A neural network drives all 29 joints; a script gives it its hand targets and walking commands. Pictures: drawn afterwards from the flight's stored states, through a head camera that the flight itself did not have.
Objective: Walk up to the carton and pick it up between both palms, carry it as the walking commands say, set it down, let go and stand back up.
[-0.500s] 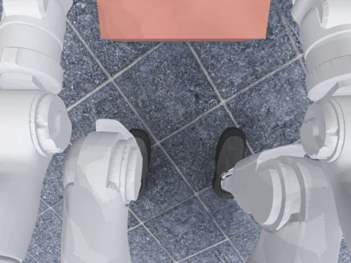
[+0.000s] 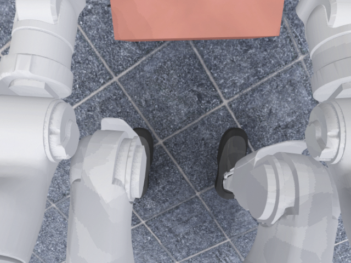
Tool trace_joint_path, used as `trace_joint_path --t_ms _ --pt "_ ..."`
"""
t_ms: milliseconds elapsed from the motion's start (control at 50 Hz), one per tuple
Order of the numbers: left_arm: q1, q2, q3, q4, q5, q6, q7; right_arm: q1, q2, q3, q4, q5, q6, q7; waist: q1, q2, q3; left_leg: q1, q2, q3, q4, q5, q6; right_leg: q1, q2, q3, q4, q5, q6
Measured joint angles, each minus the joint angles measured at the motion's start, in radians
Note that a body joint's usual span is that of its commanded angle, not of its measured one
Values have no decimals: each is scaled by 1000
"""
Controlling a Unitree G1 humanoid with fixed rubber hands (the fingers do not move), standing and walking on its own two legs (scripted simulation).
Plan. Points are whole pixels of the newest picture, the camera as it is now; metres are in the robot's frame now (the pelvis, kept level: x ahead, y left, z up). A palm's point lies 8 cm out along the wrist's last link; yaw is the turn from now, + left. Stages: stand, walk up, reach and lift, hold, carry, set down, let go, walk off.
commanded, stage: reach and lift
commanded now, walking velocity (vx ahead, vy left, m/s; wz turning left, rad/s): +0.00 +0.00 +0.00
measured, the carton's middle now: out of the picture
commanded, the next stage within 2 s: none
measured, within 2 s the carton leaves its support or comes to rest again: neither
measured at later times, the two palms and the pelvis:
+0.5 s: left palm out of the picture +0.55 +0.22 -0.12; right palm out of the picture +0.58 -0.14 -0.13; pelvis -0.01 +0.00 +0.03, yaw +0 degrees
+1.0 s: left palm out of the picture +0.54 +0.20 -0.06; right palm out of the picture +0.56 -0.15 -0.07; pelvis -0.03 -0.02 +0.07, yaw +2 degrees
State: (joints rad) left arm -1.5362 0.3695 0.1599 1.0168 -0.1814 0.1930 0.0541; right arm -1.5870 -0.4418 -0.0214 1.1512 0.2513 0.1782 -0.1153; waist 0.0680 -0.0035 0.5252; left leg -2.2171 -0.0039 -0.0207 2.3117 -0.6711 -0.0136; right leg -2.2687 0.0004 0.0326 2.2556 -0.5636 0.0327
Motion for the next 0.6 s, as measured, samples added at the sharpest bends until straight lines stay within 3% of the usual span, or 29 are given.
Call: trace_joint_path --t_ms 120,320,480,600 --pt "-51 4 22 16 25 10 8 -37 -3 -2 2 1 10 -15 -5 -11 -1 24 -1 -7 -26 17 -14 19 9 -3 -21 16 -8" --pt "-38 7 89 -8 100 53 -36 -59 18 -55 -12 -66 58 0 -2 -25 -3 46 8 -8 -79 33 -14 38 16 -5 -74 36 -12" --pt "-11 10 39 -118 48 97 22 -15 15 -25 -122 -13 84 -43 -4 -20 3 73 -5 -7 -99 37 -6 83 18 3 -98 26 9" --pt "-65 -21 116 -65 129 91 -5 -50 25 -147 -63 -122 76 1 -4 -16 -31 102 -15 2 -132 47 0 119 15 16 -125 22 16"
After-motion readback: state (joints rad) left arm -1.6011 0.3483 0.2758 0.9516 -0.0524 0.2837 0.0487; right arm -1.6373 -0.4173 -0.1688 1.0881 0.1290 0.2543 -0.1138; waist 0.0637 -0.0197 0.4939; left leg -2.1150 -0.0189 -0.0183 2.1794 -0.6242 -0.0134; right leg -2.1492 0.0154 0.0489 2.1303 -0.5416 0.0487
